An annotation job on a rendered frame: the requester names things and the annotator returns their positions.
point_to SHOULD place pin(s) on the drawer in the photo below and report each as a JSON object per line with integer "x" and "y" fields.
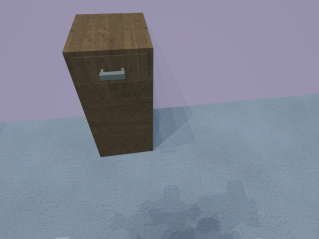
{"x": 88, "y": 68}

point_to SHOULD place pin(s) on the cabinet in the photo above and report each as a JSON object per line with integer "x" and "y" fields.
{"x": 119, "y": 114}

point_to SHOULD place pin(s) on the handle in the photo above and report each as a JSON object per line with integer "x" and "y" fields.
{"x": 115, "y": 75}

